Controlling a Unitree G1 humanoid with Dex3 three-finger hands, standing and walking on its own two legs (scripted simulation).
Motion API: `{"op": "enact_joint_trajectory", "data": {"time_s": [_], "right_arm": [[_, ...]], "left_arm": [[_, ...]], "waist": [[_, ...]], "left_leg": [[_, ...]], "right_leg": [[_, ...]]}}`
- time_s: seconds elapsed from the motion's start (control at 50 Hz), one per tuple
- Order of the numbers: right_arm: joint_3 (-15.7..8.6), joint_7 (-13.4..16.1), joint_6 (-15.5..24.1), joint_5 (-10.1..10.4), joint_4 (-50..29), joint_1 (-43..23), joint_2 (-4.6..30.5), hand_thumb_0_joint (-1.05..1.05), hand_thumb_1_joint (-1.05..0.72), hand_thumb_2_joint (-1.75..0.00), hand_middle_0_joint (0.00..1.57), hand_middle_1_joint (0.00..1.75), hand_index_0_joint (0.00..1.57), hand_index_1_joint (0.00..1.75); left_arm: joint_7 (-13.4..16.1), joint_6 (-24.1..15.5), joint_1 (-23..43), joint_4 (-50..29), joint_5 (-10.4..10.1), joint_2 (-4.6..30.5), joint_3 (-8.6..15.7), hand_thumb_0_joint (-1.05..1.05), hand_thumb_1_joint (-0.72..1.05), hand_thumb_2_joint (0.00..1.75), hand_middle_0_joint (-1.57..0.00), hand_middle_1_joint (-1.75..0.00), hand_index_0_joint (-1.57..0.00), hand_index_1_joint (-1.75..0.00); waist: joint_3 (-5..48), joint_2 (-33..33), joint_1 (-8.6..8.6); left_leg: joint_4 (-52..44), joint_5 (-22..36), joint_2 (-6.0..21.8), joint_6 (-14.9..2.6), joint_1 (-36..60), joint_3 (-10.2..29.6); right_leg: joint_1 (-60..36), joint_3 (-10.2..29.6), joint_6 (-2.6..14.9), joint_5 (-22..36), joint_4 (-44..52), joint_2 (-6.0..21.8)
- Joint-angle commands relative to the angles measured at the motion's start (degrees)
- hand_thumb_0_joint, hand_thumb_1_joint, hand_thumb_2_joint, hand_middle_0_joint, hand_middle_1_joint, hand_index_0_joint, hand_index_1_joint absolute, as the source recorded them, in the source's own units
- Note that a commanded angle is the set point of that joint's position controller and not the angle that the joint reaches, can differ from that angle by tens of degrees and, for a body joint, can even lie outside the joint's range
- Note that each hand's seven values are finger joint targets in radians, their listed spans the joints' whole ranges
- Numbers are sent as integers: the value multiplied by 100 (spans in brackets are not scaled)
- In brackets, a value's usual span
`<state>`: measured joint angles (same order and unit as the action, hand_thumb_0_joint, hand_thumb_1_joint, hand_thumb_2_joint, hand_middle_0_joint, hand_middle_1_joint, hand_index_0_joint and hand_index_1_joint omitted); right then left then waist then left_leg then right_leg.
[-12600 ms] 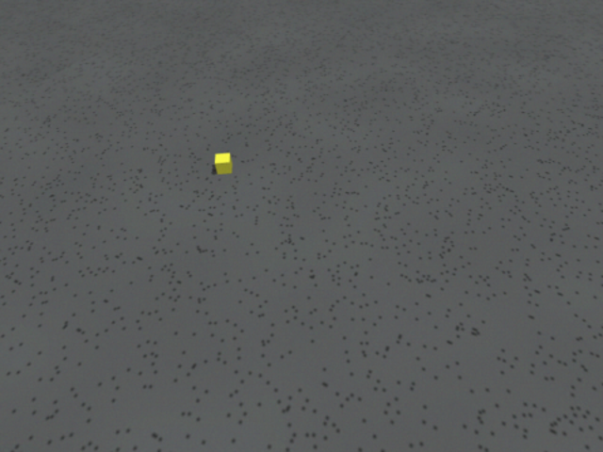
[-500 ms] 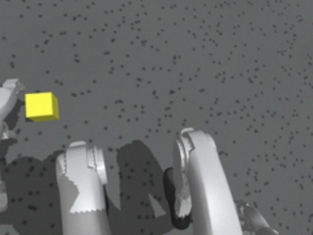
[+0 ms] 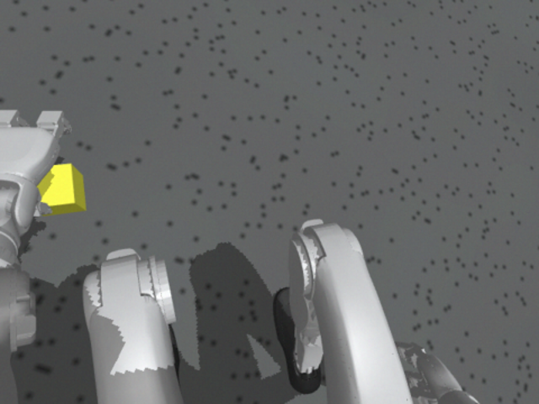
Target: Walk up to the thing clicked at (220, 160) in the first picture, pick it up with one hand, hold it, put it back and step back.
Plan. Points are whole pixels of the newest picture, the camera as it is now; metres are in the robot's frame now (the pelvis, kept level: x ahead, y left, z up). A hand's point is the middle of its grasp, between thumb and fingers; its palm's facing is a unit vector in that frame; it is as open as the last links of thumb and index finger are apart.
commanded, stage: approach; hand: left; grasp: from above
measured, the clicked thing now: (57, 190) +0.46 +0.31 -0.29
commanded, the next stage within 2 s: close in in 0.52 s
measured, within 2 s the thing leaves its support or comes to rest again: neither
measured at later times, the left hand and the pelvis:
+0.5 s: hand (17, 205) +0.41 +0.32 -0.18, palm faces -0.52 -0.09 -0.85, open 13.5 cm; pelvis +0.00 +0.00 +0.00, yaw +0 degrees
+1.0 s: hand (31, 181) +0.45 +0.31 -0.19, palm faces -0.51 -0.06 -0.86, open 13.9 cm; pelvis -0.01 +0.01 +0.00, yaw -1 degrees
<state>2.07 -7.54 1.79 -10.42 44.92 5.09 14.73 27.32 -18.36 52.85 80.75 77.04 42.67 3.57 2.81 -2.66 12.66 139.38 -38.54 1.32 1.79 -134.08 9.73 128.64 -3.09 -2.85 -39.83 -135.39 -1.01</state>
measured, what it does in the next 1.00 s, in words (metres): stands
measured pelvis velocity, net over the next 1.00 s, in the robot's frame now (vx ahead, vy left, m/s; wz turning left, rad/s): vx -0.01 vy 0.01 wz -0.02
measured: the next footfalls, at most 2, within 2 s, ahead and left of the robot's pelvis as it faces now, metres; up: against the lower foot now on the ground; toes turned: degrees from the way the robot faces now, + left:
none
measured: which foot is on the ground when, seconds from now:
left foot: down 0.00-1.00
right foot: down 0.00-1.00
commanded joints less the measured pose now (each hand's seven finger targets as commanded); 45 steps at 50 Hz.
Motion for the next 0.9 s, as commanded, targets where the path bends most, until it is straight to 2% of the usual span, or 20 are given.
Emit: {"op": "enact_joint_trajectory", "data": {"time_s": [0.0, 0.06, 0.14, 0.18, 0.24, 0.32, 0.4, 0.44, 0.46, 0.58, 0.6, 0.64, 0.66, 0.68, 0.7, 0.72, 0.74, 0.84, 0.86, 0.88], "right_arm": [[-344, 97, 43, 71, -81, 1207, 1498, 0, -91, -90, 20, 30, 20, 30], [-255, 88, 18, 139, -168, 1201, 1465, 0, -92, -90, 20, 30, 20, 30], [-173, 99, 32, 208, -309, 1140, 1480, 0, -91, -90, 20, 30, 20, 30], [-148, 99, 17, 244, -364, 1132, 1494, 0, -91, -90, 20, 30, 20, 30], [-141, 98, -23, 265, -440, 1109, 1463, 0, -92, -90, 20, 30, 20, 30], [-129, 93, -67, 164, -399, 1240, 1507, 0, -91, -90, 20, 30, 20, 30], [-227, 73, -121, 108, -343, 1315, 1520, 0, -91, -90, 20, 30, 20, 30], [-315, 67, -135, 77, -339, 1312, 1569, 0, -91, -90, 20, 30, 20, 30], [-356, 64, -149, 104, -337, 1259, 1551, 0, -91, -90, 20, 30, 20, 30], [-415, 113, -149, 68, -151, 1029, 1601, 0, -90, -90, 20, 30, 20, 30], [-391, 119, -123, 74, -98, 1046, 1584, 0, -91, -90, 20, 30, 20, 30], [-321, 110, -75, 53, -12, 1069, 1573, 0, -90, -90, 20, 30, 20, 30], [-271, 106, -59, 56, -31, 1064, 1596, 0, -90, -90, 20, 30, 20, 30], [-230, 100, -24, 46, -21, 1081, 1582, 0, -90, -90, 20, 30, 20, 30], [-197, 99, 10, 53, -41, 1029, 1584, 0, -90, -90, 20, 30, 20, 30], [-149, 94, 41, 34, -37, 1091, 1600, 0, -90, -90, 20, 30, 20, 30], [-115, 86, 77, 39, -70, 1057, 1604, 0, -90, -90, 20, 30, 20, 30], [-22, 79, 179, 50, -291, 1016, 1639, 0, -91, -90, 20, 30, 20, 30], [-45, 91, 173, 52, -374, 1019, 1680, 0, -90, -90, 20, 30, 20, 30], [-13, 80, 170, 42, -416, 1075, 1665, 0, -91, -90, 20, 30, 20, 30]], "left_arm": [[347, 490, 2097, -511, -52, 1626, 428, 0, -46, 92, -13, -97, -14, -96], [170, 813, 1911, -45, -57, 1557, 291, 0, -47, 93, -13, -98, -14, -97], [-186, 1041, 1466, 120, -435, 1669, 314, 0, -48, 94, -13, -96, -14, -96], [-463, 1027, 1301, -39, -603, 1884, 364, 0, -48, 94, -14, -96, -14, -95], [-851, 835, 1105, -219, -864, 1914, 338, 0, -46, 92, -14, -99, -15, -97], [-1082, 236, 1125, -662, -1017, 1878, 404, 0, -44, 90, -15, -98, -17, -96], [-939, -473, 1140, -1623, -847, 1802, 493, 0, -44, 90, -15, -98, -17, -96], [-700, -679, 1192, -1944, -708, 1662, 478, 0, -43, 89, -13, -100, -16, -97], [-552, -730, 1297, -2218, -662, 1626, 462, 0, -45, 90, -13, -99, -15, -97], [293, -401, 2026, -1622, -124, 1751, 498, 0, -43, 102, -16, -100, -16, -100], [375, -248, 2075, -1203, -15, 1640, 401, 0, -43, 106, -17, -101, -16, -102], [461, 27, 2264, -489, 113, 1440, 213, 0, -50, 98, -8, -102, -9, -100], [481, 135, 2364, -154, 136, 1487, 188, 0, -49, 94, -6, -103, -9, -100], [445, 255, 2350, 199, 151, 1314, 16, 0, -51, 96, -7, -102, -8, -100], [385, 353, 2350, 490, 100, 1284, -61, 0, -49, 96, -7, -103, -9, -101], [319, 445, 2318, 642, 111, 1216, -151, 0, -50, 98, -7, -104, -9, -102], [225, 529, 2192, 843, 14, 1185, -205, 0, -49, 95, -7, -105, -10, -102], [-277, 661, 2077, 456, -258, 1627, -68, 0, -49, 95, -7, -104, -10, -102], [-325, 615, 2112, 87, -275, 1989, 183, 0, -49, 96, -8, -104, -10, -101], [-368, 584, 2062, 57, -303, 2114, 291, 0, -49, 96, -9, -102, -11, -100]], "waist": [[3951, 2325, 5], [3805, 1951, 67], [3564, 1485, -7], [3619, 1258, -39], [3555, 870, -26], [3528, 985, 47], [3973, 1740, -101], [3959, 2097, -7], [4032, 2277, -50], [3690, 2528, 92], [3533, 2541, 168], [3285, 2373, 320], [3244, 2249, 326], [3077, 2093, 421], [3025, 1899, 397], [2862, 1862, 476], [2844, 1778, 434], [3308, 1802, 335], [3560, 1945, 249], [3540, 2049, 209]], "left_leg": [[-1519, 944, -101, -276, 3427, -750], [-1476, 1005, -124, -351, 3168, -790], [-1466, 838, -155, -458, 2599, -858], [-1448, 821, -161, -500, 2441, -854], [-1343, 728, -160, -546, 2085, -845], [-1250, 662, -163, -471, 2135, -748], [-1242, 930, -130, -289, 2953, -671], [-1245, 1012, -107, -208, 3307, -613], [-1332, 1013, -95, -174, 3534, -593], [-1538, 717, -75, -158, 3648, -602], [-1543, 689, -81, -159, 3635, -602], [-1538, 639, -95, -198, 3475, -596], [-1559, 557, -100, -223, 3280, -567], [-1506, 531, -117, -252, 3145, -580], [-1489, 395, -122, -279, 2965, -593], [-1502, 345, -147, -307, 2883, -592], [-1501, 320, -156, -330, 2803, -593], [-1421, 528, -158, -352, 2932, -540], [-1387, 803, -148, -337, 3058, -551], [-1377, 863, -154, -316, 3055, -549]], "right_leg": [[-1399, -610, 464, 1276, 1369, -127], [-1615, -551, 487, 1447, 1455, -146], [-2085, -451, 405, 1361, 1627, -133], [-2375, -411, 380, 1338, 1666, -152], [-2715, -319, 318, 1219, 1747, -178], [-2635, -404, 337, 1085, 1718, -186], [-2365, -512, 435, 1201, 1541, -231], [-2041, -582, 486, 1247, 1441, -214], [-1870, -594, 503, 1235, 1382, -201], [-1055, -737, 491, 975, 1252, -151], [-923, -751, 487, 967, 1227, -142], [-775, -781, 457, 967, 1248, -125], [-721, -797, 468, 926, 1256, -128], [-730, -778, 470, 930, 1311, -137], [-710, -742, 481, 823, 1382, -147], [-783, -750, 455, 796, 1411, -132], [-882, -740, 448, 771, 1450, -141], [-1343, -700, 431, 990, 1303, -144], [-1534, -689, 418, 1239, 1267, -133], [-1560, -688, 429, 1259, 1196, -125]]}}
